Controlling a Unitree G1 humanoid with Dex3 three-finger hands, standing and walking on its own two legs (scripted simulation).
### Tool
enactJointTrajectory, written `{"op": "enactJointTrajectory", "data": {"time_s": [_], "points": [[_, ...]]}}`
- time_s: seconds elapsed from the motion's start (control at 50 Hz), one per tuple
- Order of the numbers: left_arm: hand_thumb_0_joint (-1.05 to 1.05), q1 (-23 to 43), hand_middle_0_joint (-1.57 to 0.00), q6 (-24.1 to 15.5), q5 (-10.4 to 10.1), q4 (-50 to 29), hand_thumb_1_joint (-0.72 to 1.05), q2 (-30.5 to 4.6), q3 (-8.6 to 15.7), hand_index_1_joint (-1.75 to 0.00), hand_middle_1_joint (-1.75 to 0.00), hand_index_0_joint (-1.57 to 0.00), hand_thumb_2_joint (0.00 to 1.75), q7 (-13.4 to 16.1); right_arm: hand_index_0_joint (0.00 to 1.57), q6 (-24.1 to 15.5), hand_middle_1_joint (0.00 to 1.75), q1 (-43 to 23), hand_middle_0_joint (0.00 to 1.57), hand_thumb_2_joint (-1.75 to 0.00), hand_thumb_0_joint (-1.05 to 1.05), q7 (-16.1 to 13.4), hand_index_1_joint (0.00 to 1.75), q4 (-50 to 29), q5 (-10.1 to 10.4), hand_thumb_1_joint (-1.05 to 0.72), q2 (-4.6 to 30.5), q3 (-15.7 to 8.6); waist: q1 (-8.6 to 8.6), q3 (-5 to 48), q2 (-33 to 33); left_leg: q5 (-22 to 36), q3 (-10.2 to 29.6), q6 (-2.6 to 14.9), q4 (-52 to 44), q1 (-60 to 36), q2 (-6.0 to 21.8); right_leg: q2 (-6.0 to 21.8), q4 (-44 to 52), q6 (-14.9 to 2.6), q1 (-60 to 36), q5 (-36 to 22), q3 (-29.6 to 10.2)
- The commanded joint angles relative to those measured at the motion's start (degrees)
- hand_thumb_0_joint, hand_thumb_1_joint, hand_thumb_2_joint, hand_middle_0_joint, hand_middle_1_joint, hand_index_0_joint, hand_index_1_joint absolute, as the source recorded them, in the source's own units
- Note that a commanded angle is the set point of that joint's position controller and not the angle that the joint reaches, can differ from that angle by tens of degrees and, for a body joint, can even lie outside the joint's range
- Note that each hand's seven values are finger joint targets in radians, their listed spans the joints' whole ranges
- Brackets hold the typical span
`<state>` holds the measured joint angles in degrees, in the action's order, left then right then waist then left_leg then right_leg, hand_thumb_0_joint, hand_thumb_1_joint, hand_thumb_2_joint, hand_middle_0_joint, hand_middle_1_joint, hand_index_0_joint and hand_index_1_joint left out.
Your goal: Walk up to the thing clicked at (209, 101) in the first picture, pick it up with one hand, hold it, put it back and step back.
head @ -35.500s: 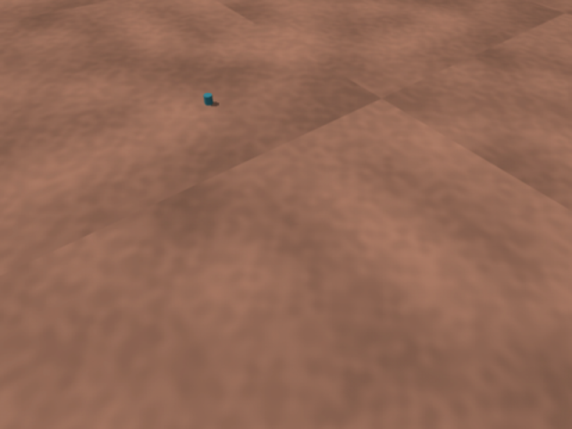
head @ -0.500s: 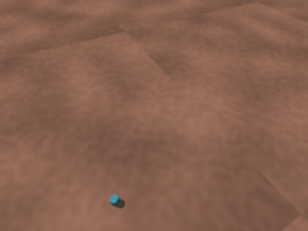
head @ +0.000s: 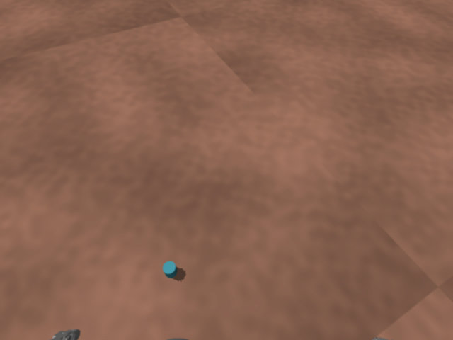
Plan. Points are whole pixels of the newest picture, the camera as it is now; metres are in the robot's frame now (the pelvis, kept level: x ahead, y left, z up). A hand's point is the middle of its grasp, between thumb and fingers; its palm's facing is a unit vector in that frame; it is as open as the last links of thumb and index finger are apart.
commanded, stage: step back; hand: left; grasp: from above
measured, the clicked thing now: (170, 269) +0.44 +0.23 -0.75
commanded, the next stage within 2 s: none
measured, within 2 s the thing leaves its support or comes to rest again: neither
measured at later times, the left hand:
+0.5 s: hand out of the picture +0.04 +0.29 -0.17, palm faces -0.12 -0.92 -0.38, open 7.4 cm
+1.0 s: hand out of the picture -0.07 +0.30 -0.16, palm faces -0.03 -0.93 -0.38, open 7.4 cm
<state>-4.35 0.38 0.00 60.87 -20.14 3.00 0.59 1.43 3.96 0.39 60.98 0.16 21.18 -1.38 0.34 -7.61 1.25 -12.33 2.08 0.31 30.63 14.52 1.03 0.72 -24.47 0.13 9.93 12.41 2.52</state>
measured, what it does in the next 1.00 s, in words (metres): walks backwards: right foot, then left foot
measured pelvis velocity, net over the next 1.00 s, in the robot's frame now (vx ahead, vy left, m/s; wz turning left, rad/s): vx -0.22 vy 0.04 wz -0.04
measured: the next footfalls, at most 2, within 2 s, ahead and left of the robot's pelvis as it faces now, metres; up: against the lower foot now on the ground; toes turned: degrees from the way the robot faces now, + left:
right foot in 0.58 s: -0.09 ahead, -0.09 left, +0.00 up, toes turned -2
left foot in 0.92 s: -0.17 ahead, +0.16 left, +0.00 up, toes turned -5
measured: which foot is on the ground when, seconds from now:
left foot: down 0.00-0.62, up 0.64-0.90, down 0.92-1.00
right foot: down 0.00-0.14, up 0.16-0.56, down 0.58-0.96, up 0.98-1.00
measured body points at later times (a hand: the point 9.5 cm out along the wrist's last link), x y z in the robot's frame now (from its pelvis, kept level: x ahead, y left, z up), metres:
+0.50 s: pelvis -0.09 +0.04 -0.01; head +0.00 +0.05 +0.43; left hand +0.05 +0.34 -0.15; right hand -0.01 -0.27 -0.13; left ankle -0.03 +0.13 -0.74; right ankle -0.13 -0.09 -0.70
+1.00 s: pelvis -0.22 +0.04 -0.02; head -0.16 +0.06 +0.42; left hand -0.07 +0.35 -0.14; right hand -0.15 -0.28 -0.13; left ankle -0.21 +0.16 -0.74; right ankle -0.15 -0.09 -0.73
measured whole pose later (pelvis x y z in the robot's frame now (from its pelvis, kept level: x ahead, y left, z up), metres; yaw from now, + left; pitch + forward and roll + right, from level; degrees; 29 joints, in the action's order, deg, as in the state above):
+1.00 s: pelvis -0.22 +0.04 -0.02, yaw -2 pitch -3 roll +2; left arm -5.3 3.6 1.1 44.5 -22.7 4.3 1.0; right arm 1.6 9.9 -0.4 50.8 -1.9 20.7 -2.4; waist -0.8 -11.7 -4.6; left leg -19.0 1.3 0.6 35.9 13.7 -3.1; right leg 0.5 -45.0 -0.4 24.9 21.2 -4.0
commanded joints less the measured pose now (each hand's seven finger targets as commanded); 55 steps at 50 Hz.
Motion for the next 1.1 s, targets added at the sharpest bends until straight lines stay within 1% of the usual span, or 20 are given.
{"op": "enactJointTrajectory", "data": {"time_s": [0.0,0.04,0.08,0.12,0.16,0.24,0.42,0.52,0.56,0.58,0.6,0.62,0.7,0.84,0.9,0.94,0.96,0.98,1.02,1.08], "points": [[0.0,5.2,-0.2,-0.3,1.0,-8.8,0.9,-16.8,4.2,-0.3,-0.3,-0.2,0.9,1.0,0.2,0.9,0.3,5.1,0.2,-0.9,0.0,-0.1,0.3,-4.5,-0.3,-0.9,11.0,-3.5,1.55,10.4,-11.6,-14.9,0.5,1.94,18.2,-1.9,-3.0,19.5,3.4,-14.11,4.6,-22.2,-15.2],[0.0,7.5,-0.2,0.1,1.3,-10.5,0.9,-16.3,3.9,-0.3,-0.3,-0.2,0.9,1.0,0.2,0.8,0.3,7.7,0.2,-0.9,0.0,0.3,0.3,-5.0,-0.1,-0.9,11.1,-3.9,3.01,10.4,-12.3,-12.4,1.1,2.64,14.0,-2.8,-1.6,17.7,-0.2,-12.13,6.3,-19.8,-12.0],[0.0,6.4,-0.2,0.8,0.9,-11.5,0.9,-14.3,3.2,-0.3,-0.3,-0.2,0.9,0.9,0.2,0.1,0.3,7.3,0.2,-0.9,0.0,0.0,0.3,-5.9,-0.5,-0.9,12.2,-4.4,2.55,10.1,-5.2,13.1,3.5,3.31,1.7,-1.7,2.2,9.7,-10.4,-6.75,4.5,-16.3,-6.1],[0.0,4.9,-0.2,1.7,-0.1,-12.4,0.9,-10.4,2.6,-0.3,-0.3,-0.2,0.9,1.3,0.2,-0.7,0.3,6.3,0.2,-0.9,0.0,-0.5,0.3,-7.4,-1.7,-0.9,17.5,-5.5,2.18,8.1,9.9,36.1,21.5,8.76,-9.4,-6.9,14.2,-6.4,-26.8,-1.96,15.5,15.8,-5.0],[0.0,0.7,-0.2,2.6,0.3,-12.1,0.9,-10.1,2.3,-0.3,-0.3,-0.2,0.9,1.9,0.2,-1.1,0.3,6.5,0.2,-0.9,0.0,-1.1,0.3,-8.4,-2.0,-0.9,17.7,-5.8,1.2,9.9,6.6,44.1,19.7,10.66,-6.4,-8.5,16.3,-6.6,-37.3,-2.36,17.4,24.9,-11.8],[0.0,-2.1,-0.2,2.7,-0.2,-11.2,0.9,-12.3,2.8,-0.3,-0.3,-0.2,0.9,2.1,0.2,-1.1,0.3,0.3,0.2,-0.9,0.0,-2.2,0.3,-12.2,-2.5,-0.9,14.4,-5.2,-1.31,10.6,7.8,33.7,11.5,10.81,-4.2,-8.5,11.7,-6.4,-44.4,-1.71,18.8,17.0,-14.3],[0.0,-1.7,-0.2,1.3,0.8,-15.3,0.9,-11.9,3.9,-0.3,-0.3,-0.2,0.9,1.3,0.2,-1.0,0.3,7.5,0.2,-0.9,0.0,-2.6,0.3,-14.2,-1.5,-0.9,14.0,-5.7,2.85,12.6,5.4,33.2,12.8,14.96,-0.7,-18.2,15.1,-3.2,-28.0,1.28,17.9,17.6,-9.7],[0.0,-9.1,-0.2,0.8,1.3,-12.6,0.9,-11.0,4.3,-0.3,-0.3,-0.2,0.9,0.6,0.2,-0.1,0.3,2.0,0.2,-0.9,0.0,-2.0,0.3,-15.8,-1.0,-0.9,15.2,-5.5,-0.78,12.7,6.3,16.5,9.0,10.46,0.9,-4.6,12.2,-2.1,-7.4,-1.09,2.6,5.9,-4.2],[0.0,-11.7,-0.2,0.2,2.0,-12.0,0.9,-13.1,5.0,-0.3,-0.3,-0.2,0.9,0.6,0.2,0.2,0.3,1.0,0.2,-0.9,0.0,-1.6,0.3,-16.2,-0.1,-0.9,13.7,-5.0,-1.95,13.5,1.1,7.2,6.0,5.77,5.7,3.5,7.6,1.6,-1.0,-3.89,-4.4,-4.1,-9.7],[0.0,-10.4,-0.2,0.0,2.3,-13.2,0.9,-16.4,5.9,-0.3,-0.3,-0.2,0.9,0.5,0.2,0.2,0.3,0.9,0.2,-0.9,0.0,-1.4,0.3,-16.8,0.1,-0.9,11.6,-4.2,-1.77,11.2,-8.1,-4.8,2.6,1.92,13.6,12.5,0.5,10.4,1.7,-8.17,-4.3,-5.7,-23.3],[0.0,-6.2,-0.2,0.3,2.0,-15.1,0.9,-21.1,6.6,-0.3,-0.3,-0.2,0.9,0.4,0.2,0.6,0.3,-0.3,0.2,-0.9,0.0,-1.9,0.3,-16.6,0.1,-0.9,11.0,-4.5,-3.12,7.4,-17.0,-22.3,0.7,-0.06,27.3,12.3,-7.2,21.1,7.3,-17.96,6.7,-5.5,-33.7],[0.0,-2.1,-0.2,0.0,2.6,-17.5,0.9,-21.6,6.6,-0.3,-0.3,-0.2,0.9,0.6,0.2,0.9,0.3,1.4,0.2,-0.9,0.0,-2.3,0.3,-15.6,-0.4,-0.9,12.8,-5.3,-2.15,4.1,-16.0,-24.4,6.1,-0.87,36.9,9.1,-5.7,23.8,7.8,-20.09,14.5,-7.4,-37.0],[0.0,1.7,-0.2,-0.2,2.0,-19.3,0.9,-13.8,5.3,-0.3,-0.3,-0.2,0.9,1.1,0.2,0.1,0.3,6.3,0.2,-0.9,0.0,-1.9,0.3,-12.8,0.4,-0.9,11.1,-4.0,0.98,4.6,-8.8,-15.9,7.0,-0.86,39.4,12.5,-9.1,11.3,1.0,-12.18,6.6,-20.1,-16.1],[0.0,-5.5,-0.2,1.2,2.0,-19.9,0.9,-13.4,5.0,-0.3,-0.3,-0.2,0.9,1.4,0.2,-1.2,0.3,7.1,0.2,-0.9,0.0,-2.3,0.3,-15.1,-0.5,-0.9,10.2,-3.4,-2.83,12.2,-12.3,-15.4,1.2,-0.91,6.9,10.3,-2.1,11.6,-7.4,-11.5,-12.0,-27.0,-15.0],[0.0,-3.6,-0.2,2.4,0.8,-21.1,0.9,-13.9,4.5,-0.3,-0.3,-0.2,0.9,0.6,0.2,-1.8,0.3,11.3,0.2,-0.9,0.0,-2.2,0.3,-13.3,-1.6,-0.9,11.1,-4.6,-0.32,13.3,-9.3,5.5,-0.6,0.09,-10.2,-2.2,-1.9,8.3,-14.0,-7.17,-2.8,-20.1,-12.3],[0.0,-4.7,-0.2,2.4,0.3,-21.8,0.9,-10.3,3.7,-0.3,-0.3,-0.2,0.9,0.5,0.2,-1.7,0.3,7.9,0.2,-0.9,0.0,-1.7,0.3,-15.0,-2.7,-0.9,19.8,-6.8,-1.1,12.1,9.5,16.4,23.7,8.25,-10.7,-10.5,16.1,-4.7,-25.9,-1.91,18.2,10.5,-6.0],[0.0,0.1,-0.2,2.3,0.9,-22.1,0.9,-12.8,4.9,-0.3,-0.3,-0.2,0.9,1.3,0.2,-1.5,0.3,7.0,0.2,-0.9,0.0,-1.5,0.3,-16.0,-2.4,-0.9,22.9,-7.1,3.06,10.1,14.1,18.3,30.4,17.42,-12.2,0.5,23.2,-5.7,-36.8,-0.63,14.8,25.4,-10.0],[0.0,1.2,-0.2,2.3,1.3,-21.8,0.9,-14.1,5.1,-0.3,-0.3,-0.2,0.9,1.4,0.2,-2.0,0.3,5.1,0.2,-0.9,0.0,-2.0,0.3,-15.9,-2.6,-0.9,21.5,-7.0,2.24,7.4,11.2,17.3,30.6,18.66,-11.9,3.6,23.9,-3.6,-42.3,-0.87,14.7,24.0,-14.0],[0.0,-3.4,-0.2,2.4,0.4,-19.5,0.9,-12.7,5.1,-0.3,-0.3,-0.2,0.9,0.8,0.2,-1.8,0.3,0.5,0.2,-0.9,0.0,-2.1,0.3,-17.1,-2.8,-0.9,15.7,-5.2,-1.51,6.7,6.1,22.2,13.4,13.3,-8.2,0.9,14.0,-6.4,-47.3,-1.73,16.4,18.1,-14.8],[0.0,-7.2,-0.2,2.2,0.6,-18.4,0.9,-12.7,5.4,-0.3,-0.3,-0.2,0.9,0.4,0.2,-1.8,0.3,2.6,0.2,-0.9,0.0,-2.1,0.3,-17.0,-2.0,-0.9,14.0,-4.9,-1.67,8.0,6.0,22.9,10.5,12.42,-5.2,-5.1,12.0,-6.7,-44.9,0.0,18.2,15.9,-11.7]]}}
